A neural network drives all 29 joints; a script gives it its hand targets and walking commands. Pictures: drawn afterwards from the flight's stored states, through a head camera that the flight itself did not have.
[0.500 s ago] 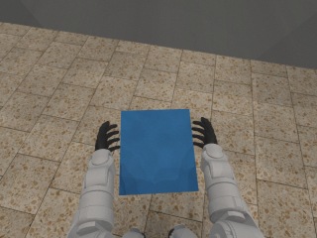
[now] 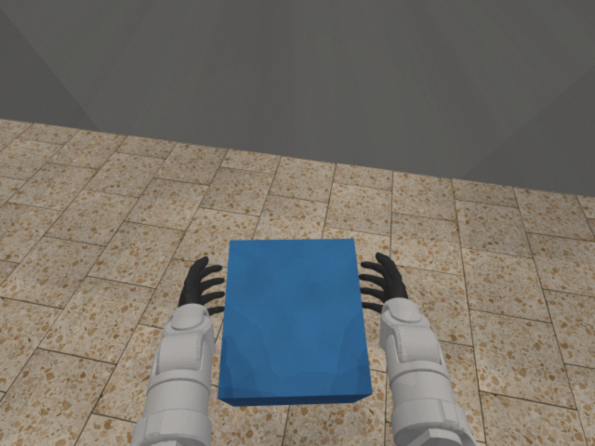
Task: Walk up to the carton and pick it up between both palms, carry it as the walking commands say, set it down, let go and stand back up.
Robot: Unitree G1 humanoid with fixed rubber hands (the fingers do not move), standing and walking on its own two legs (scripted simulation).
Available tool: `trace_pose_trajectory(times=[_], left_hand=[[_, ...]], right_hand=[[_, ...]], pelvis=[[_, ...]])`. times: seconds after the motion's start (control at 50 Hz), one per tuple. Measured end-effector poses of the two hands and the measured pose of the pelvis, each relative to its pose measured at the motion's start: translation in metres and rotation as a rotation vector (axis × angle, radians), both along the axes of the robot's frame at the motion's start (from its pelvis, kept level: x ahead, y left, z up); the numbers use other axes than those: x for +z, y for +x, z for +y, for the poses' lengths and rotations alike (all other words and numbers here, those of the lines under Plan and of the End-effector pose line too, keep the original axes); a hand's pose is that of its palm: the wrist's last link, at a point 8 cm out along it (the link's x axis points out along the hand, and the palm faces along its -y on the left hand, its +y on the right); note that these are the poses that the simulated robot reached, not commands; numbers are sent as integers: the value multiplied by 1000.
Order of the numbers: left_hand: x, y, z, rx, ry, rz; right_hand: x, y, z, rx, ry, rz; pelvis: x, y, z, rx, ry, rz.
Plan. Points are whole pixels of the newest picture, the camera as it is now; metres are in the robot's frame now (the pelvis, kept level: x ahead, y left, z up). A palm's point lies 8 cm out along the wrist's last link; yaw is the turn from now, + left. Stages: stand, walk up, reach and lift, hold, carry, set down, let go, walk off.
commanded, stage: reach and lift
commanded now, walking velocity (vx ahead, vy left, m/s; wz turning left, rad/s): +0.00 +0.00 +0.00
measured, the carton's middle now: (293, 323) +0.34 +0.00 -0.08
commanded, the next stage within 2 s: hold in 1.56 s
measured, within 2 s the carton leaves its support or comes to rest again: neither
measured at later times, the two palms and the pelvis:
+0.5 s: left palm (181, 304) +0.30 +0.14 +0.07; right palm (407, 290) +0.31 -0.14 +0.07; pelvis +0.00 -0.01 +0.01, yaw +0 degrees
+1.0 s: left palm (182, 303) +0.31 +0.14 +0.07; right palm (409, 296) +0.31 -0.15 +0.07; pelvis +0.00 +0.00 +0.01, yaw +0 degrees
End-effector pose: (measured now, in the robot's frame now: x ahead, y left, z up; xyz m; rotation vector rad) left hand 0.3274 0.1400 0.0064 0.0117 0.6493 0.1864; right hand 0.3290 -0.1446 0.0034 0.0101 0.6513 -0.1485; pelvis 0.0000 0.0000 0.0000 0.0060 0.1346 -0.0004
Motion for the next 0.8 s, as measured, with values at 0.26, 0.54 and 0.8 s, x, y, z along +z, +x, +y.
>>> trace_pose_trajectory(times=[0.26,0.54,0.8], left_hand=[[39,-11,2,2,15,-17],[63,-25,-1,3,-3,-15],[64,-25,-2,-8,7,8]], right_hand=[[38,-8,2,16,-10,-21],[68,-17,0,22,-34,-25],[66,-23,-2,11,-29,-5]], pelvis=[[5,1,-5,2,2,-125],[7,3,-11,1,0,-235],[6,1,-8,7,0,-262]])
